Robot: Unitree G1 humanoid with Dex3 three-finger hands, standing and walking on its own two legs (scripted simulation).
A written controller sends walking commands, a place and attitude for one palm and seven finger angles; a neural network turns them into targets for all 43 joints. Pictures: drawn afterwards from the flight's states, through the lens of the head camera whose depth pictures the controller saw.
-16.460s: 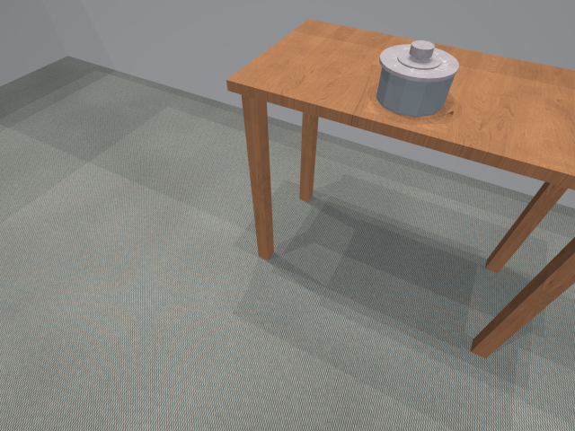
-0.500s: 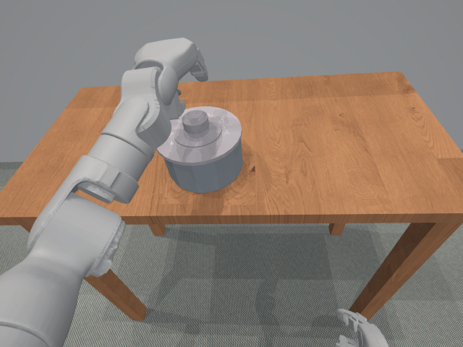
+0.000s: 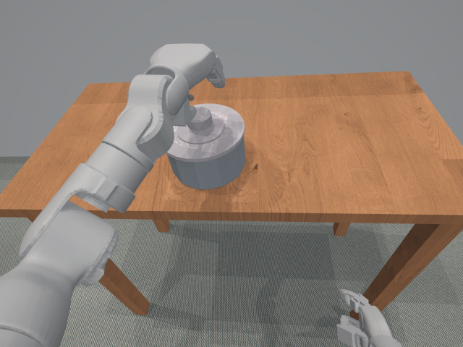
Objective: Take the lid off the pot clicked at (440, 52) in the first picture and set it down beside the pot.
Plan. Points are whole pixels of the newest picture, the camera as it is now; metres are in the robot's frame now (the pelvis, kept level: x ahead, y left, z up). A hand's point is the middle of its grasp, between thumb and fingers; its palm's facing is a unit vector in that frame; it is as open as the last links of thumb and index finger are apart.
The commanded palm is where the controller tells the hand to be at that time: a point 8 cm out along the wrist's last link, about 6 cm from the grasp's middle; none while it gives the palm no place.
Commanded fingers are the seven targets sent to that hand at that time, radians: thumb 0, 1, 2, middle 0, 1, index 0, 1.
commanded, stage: move the open hand above the knob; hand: left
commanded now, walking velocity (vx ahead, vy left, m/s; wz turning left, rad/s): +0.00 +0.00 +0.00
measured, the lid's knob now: (199, 118) +0.49 +0.08 +0.16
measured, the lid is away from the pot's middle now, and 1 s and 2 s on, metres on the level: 0.00 0.00 0.00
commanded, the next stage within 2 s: lower the open fingers around the knob in 0.32 s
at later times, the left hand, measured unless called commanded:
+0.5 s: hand (186, 106) +0.45 +0.09 +0.21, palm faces -0.15 -0.05 -0.99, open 9.9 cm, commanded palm +0.42 +0.09 +0.29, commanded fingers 0.00 -0.38 1.74 -0.89 -0.08 -0.89 -0.08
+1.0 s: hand (193, 110) +0.45 +0.08 +0.20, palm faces -0.16 -0.09 -0.98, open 9.8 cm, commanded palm +0.42 +0.08 +0.25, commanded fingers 0.00 -0.38 1.74 -0.89 -0.08 -0.89 -0.08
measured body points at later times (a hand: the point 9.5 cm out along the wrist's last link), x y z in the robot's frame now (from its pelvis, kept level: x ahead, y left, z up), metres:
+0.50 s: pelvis +0.01 +0.00 +0.00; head +0.02 -0.04 +0.45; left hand +0.45 +0.09 +0.27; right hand +0.17 -0.24 -0.12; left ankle +0.03 +0.07 -0.74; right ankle -0.01 -0.09 -0.74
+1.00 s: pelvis +0.00 +0.01 +0.00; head +0.01 -0.03 +0.45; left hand +0.45 +0.08 +0.26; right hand +0.18 -0.21 -0.12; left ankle +0.03 +0.07 -0.74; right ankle -0.01 -0.09 -0.74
